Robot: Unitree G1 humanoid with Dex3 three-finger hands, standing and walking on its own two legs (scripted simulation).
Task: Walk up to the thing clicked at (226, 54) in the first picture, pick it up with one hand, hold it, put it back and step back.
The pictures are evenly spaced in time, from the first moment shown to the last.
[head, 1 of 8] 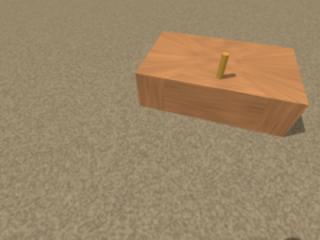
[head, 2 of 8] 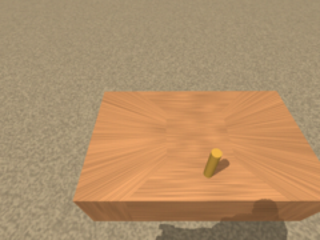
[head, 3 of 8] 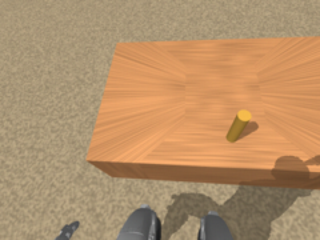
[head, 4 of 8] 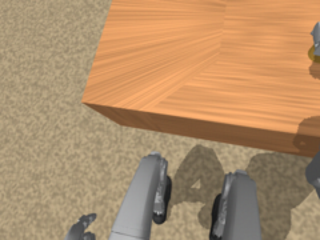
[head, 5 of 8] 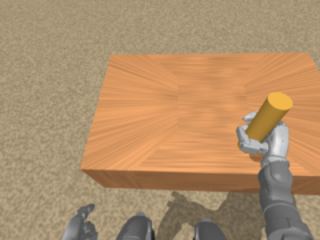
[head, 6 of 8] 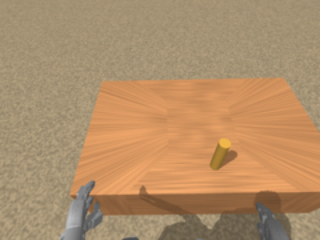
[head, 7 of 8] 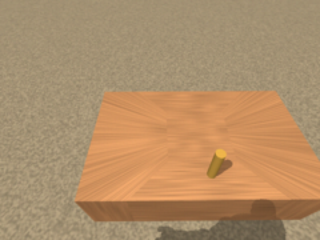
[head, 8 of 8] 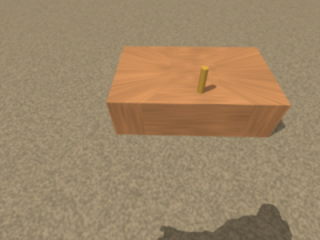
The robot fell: no
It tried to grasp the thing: yes
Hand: right
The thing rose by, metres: 0.37
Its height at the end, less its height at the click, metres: +0.00
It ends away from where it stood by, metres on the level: 0.01
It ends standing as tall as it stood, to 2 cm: yes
